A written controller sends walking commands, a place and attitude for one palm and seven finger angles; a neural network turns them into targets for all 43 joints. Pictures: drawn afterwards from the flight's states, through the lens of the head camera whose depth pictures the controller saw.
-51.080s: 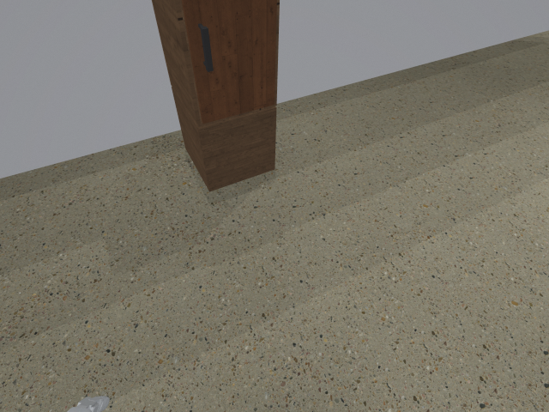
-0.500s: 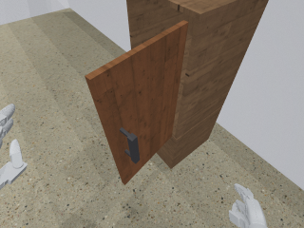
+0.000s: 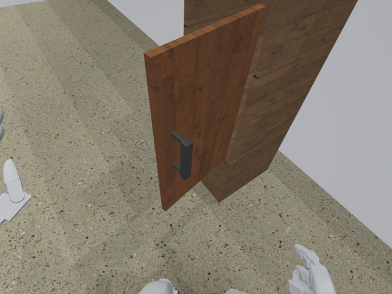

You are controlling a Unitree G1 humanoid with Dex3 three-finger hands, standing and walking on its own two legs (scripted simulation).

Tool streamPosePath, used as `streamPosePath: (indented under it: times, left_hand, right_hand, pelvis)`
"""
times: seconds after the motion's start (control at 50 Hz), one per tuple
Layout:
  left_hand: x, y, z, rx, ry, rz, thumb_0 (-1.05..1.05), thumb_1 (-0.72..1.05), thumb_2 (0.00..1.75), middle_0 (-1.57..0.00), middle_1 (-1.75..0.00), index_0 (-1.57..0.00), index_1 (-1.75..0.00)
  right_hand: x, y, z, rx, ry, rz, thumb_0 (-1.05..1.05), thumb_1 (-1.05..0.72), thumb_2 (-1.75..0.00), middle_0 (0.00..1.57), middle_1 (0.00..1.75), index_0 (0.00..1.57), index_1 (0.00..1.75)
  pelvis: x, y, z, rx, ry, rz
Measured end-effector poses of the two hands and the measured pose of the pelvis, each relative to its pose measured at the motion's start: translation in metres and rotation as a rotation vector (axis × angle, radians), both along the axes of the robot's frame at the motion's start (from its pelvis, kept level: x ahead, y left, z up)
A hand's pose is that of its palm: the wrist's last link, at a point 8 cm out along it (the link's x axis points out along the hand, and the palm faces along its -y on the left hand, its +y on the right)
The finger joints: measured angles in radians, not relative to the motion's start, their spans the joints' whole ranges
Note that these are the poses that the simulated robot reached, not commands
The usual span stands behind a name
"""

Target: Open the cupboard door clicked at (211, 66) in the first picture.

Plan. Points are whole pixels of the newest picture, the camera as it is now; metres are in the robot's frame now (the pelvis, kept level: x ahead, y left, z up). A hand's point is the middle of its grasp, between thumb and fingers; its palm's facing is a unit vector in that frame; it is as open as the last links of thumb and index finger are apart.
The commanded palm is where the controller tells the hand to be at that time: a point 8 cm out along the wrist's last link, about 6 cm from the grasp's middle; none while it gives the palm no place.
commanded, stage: step back with the hand held close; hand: left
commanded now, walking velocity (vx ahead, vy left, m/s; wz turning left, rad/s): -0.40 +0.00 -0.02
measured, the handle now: (180, 156) +0.43 +0.07 -0.01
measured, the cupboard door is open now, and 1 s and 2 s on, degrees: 100 100 100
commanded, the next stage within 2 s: stop stepping back and stand still in 0.36 s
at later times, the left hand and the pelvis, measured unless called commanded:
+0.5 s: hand (28, 251) +0.14 +0.20 +0.19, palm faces +0.27 -0.83 -0.50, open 7.4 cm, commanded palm +0.08 +0.26 +0.20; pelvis -0.08 -0.03 +0.00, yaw -4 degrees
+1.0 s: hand (7, 274) +0.12 +0.22 +0.19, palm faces +0.27 -0.80 -0.54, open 7.4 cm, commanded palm +0.08 +0.27 +0.20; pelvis -0.09 -0.01 +0.01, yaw -6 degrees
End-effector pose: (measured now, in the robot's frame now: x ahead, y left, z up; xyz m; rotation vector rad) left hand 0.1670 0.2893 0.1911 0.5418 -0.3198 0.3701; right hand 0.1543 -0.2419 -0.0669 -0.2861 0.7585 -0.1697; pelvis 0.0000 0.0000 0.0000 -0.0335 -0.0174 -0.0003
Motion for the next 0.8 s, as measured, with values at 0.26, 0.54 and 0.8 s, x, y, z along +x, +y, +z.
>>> streamPosePath:
  times: [0.26, 0.54, 0.8]
  left_hand:
    - [-0.032, 0.007, 0.015, -0.022, 0.009, 0.012, 0.01, 0.89, 0.89, -0.21, -0.31, -0.21, -0.31]
    - [-0.07, -0.037, 0.02, 0.08, -0.021, -0.182, 0.01, 0.88, 0.89, -0.21, -0.31, -0.21, -0.31]
    - [-0.051, -0.009, -0.005, -0.06, -0.005, -0.058, 0.01, 0.89, 0.89, -0.2, -0.31, -0.2, -0.31]
  right_hand:
    - [-0.026, 0.021, 0.019, 0.039, -0.025, 0.042, 0.02, -0.91, -0.9, 0.2, 0.3, 0.2, 0.3]
    - [-0.097, -0.029, 0.004, 0.028, -0.068, -0.083, 0.01, -0.91, -0.9, 0.2, 0.3, 0.21, 0.3]
    - [-0.136, -0.028, 0.002, -0.021, -0.004, -0.125, 0.02, -0.91, -0.9, 0.2, 0.3, 0.2, 0.3]
  pelvis:
    - [-0.031, -0.004, 0.019, -0.037, 0.087, -0.028]
    - [-0.083, -0.026, -0.002, -0.012, 0.002, -0.062]
    - [-0.086, -0.01, 0.005, 0.024, -0.011, -0.09]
